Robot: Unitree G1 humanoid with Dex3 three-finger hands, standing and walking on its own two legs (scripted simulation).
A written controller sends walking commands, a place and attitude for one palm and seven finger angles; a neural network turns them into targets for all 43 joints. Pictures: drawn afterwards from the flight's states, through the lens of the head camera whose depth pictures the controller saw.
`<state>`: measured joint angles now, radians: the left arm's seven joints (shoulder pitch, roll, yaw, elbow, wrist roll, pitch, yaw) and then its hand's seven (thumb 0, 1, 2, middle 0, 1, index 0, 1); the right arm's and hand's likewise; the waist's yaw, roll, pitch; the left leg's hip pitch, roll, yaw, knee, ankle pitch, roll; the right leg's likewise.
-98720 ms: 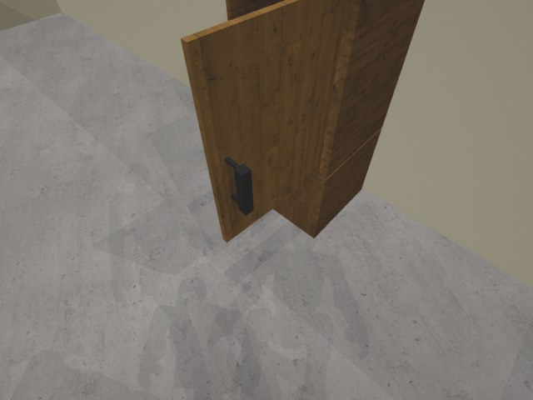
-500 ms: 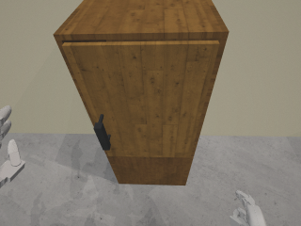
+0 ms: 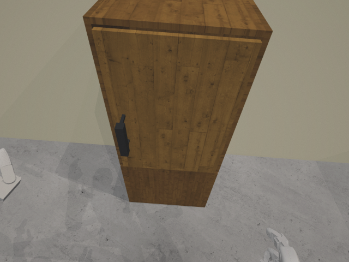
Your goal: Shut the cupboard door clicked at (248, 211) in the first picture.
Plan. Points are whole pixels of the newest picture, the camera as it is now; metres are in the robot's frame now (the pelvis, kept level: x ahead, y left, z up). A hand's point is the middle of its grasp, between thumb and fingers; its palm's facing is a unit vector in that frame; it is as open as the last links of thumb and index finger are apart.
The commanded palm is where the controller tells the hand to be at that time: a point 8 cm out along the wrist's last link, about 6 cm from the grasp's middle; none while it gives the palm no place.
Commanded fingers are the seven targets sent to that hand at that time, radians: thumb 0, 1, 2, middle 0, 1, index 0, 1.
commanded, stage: step back with the hand held close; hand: left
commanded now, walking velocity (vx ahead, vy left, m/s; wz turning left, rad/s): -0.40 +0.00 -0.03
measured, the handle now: (124, 135) +0.53 +0.20 -0.09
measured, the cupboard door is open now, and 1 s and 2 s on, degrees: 0 0 0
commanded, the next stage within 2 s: stop stepping back and stand still in 0.78 s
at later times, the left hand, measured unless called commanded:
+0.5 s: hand out of the picture +0.17 +0.27 +0.18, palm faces +0.47 -0.77 -0.42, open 7.4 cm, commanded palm +0.11 +0.30 +0.19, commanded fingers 0.00 0.90 0.90 -0.20 -0.30 -0.20 -0.30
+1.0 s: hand out of the picture +0.06 +0.26 +0.16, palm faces +0.37 -0.83 -0.42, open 7.4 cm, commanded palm -0.01 +0.29 +0.19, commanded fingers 0.00 0.90 0.90 -0.20 -0.30 -0.20 -0.30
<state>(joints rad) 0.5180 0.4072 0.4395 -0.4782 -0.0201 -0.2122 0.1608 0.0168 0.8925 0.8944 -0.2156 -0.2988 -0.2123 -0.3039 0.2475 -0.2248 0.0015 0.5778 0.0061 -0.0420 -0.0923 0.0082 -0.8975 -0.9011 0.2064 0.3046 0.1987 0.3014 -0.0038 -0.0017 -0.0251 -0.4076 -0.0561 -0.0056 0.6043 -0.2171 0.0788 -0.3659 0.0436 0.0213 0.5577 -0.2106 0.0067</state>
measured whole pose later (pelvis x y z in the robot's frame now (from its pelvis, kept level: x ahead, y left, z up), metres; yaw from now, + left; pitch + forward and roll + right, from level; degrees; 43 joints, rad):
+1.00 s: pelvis -0.17 +0.00 +0.01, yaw -3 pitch +2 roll -2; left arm 0.53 0.44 0.44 -0.48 -0.07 -0.18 0.15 0.01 0.90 0.89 -0.21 -0.30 -0.21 -0.30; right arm 0.20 -0.21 -0.01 0.61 0.01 -0.05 -0.08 0.01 -0.90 -0.90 0.20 0.30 0.20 0.30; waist -0.01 -0.04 -0.02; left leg -0.44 -0.01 -0.01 0.49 -0.10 0.05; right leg -0.30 0.07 0.05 0.63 -0.39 0.01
